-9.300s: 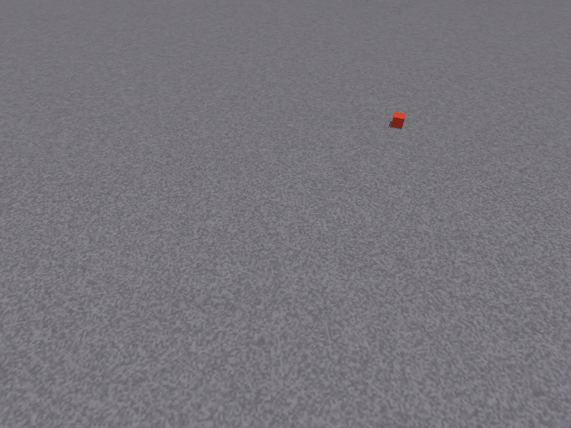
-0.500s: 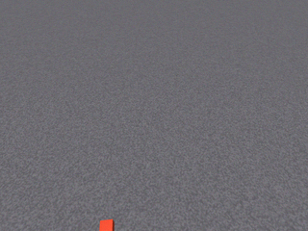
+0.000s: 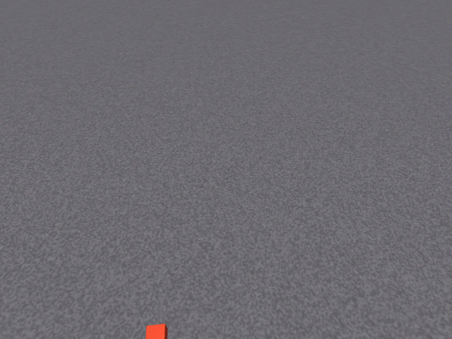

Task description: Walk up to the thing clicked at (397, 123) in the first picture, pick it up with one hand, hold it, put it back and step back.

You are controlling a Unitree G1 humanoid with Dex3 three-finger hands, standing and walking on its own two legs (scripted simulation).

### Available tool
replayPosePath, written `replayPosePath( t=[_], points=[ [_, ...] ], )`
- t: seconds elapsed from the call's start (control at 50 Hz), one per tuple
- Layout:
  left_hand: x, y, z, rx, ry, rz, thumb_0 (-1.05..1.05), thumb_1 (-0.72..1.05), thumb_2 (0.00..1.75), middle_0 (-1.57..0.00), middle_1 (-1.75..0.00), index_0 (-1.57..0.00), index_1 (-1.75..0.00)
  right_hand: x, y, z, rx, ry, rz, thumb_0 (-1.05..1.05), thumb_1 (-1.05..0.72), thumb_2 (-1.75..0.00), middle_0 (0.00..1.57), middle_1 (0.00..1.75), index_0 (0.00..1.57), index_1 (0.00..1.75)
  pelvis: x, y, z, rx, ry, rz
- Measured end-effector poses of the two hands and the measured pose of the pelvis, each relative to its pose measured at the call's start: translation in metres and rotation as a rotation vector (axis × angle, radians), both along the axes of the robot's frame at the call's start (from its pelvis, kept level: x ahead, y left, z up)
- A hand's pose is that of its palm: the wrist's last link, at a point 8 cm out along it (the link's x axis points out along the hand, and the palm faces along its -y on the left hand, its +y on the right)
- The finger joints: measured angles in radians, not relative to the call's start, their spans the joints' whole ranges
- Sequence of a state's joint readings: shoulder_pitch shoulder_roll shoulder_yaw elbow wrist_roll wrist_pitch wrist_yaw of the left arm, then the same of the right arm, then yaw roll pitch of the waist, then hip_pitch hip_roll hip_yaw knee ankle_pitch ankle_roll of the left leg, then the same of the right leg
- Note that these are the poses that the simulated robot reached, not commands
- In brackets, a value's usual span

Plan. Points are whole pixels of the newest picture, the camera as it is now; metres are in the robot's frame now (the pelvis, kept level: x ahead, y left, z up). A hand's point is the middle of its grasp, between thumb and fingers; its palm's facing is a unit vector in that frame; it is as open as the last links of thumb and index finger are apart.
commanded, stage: stand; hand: left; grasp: from above
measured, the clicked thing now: (156, 337) +0.34 +0.27 -0.75
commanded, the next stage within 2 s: rise first in 0.36 s
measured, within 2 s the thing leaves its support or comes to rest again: neither
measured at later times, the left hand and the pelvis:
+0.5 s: hand out of the picture +0.07 +0.25 -0.16, palm faces -0.02 -0.94 -0.34, open 7.4 cm; pelvis +0.00 +0.00 +0.00, yaw +0 degrees
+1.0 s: hand out of the picture +0.12 +0.27 -0.22, palm faces -0.14 -0.88 -0.45, open 12.7 cm; pelvis -0.02 +0.02 -0.07, yaw +0 degrees
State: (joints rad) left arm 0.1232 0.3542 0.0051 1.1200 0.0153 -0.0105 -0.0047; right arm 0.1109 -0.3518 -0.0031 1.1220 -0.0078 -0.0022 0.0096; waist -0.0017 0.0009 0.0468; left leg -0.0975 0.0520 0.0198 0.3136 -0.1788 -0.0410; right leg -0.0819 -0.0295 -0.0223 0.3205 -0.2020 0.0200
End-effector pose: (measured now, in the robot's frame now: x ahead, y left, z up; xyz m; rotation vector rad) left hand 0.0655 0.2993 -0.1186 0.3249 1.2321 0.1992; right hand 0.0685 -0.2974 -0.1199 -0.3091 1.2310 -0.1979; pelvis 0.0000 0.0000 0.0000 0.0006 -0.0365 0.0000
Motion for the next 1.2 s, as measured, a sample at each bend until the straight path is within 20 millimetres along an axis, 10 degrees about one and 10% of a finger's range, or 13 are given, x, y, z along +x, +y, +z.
replayPosePath(
  t=[0.54, 0.74, 0.94, 1.2],
  points=[
    [0.012, -0.004, 0.0, -0.011, -0.071, 0.022, 0.01, 0.86, 0.91, -0.21, -0.34, -0.2, -0.34, -0.002, 0.007, 0.0, 0.001, -0.059, -0.012, 0.01, -0.92, -0.91, 0.2, 0.3, 0.2, 0.3, -0.007, 0.002, -0.003, -0.002, 0.031, 0.01],
    [0.069, 0.001, -0.017, 0.01, -0.123, -0.081, 0.01, 0.35, 0.86, -0.24, -0.68, -0.23, -0.67, 0.003, 0.041, -0.013, 0.064, -0.171, -0.025, 0.01, -0.92, -0.91, 0.2, 0.3, 0.2, 0.3, -0.018, 0.005, -0.024, -0.004, 0.155, 0.002],
    [0.056, 0.008, -0.051, 0.077, -0.085, -0.137, 0.0, -0.21, 0.83, -0.28, -0.83, -0.27, -0.83, 0.021, 0.053, -0.036, 0.071, -0.251, 0.009, 0.01, -0.91, -0.9, 0.2, 0.3, 0.2, 0.3, -0.021, 0.013, -0.058, -0.014, 0.25, 0.001],
    [0.042, 0.014, -0.091, 0.161, -0.086, -0.241, 0.0, -0.35, 0.79, -0.33, -0.83, -0.31, -0.84, 0.071, 0.069, -0.074, 0.068, -0.387, 0.098, 0.01, -0.93, -0.91, 0.2, 0.3, 0.2, 0.3, -0.026, 0.018, -0.11, -0.036, 0.37, 0.006]
  ],
)
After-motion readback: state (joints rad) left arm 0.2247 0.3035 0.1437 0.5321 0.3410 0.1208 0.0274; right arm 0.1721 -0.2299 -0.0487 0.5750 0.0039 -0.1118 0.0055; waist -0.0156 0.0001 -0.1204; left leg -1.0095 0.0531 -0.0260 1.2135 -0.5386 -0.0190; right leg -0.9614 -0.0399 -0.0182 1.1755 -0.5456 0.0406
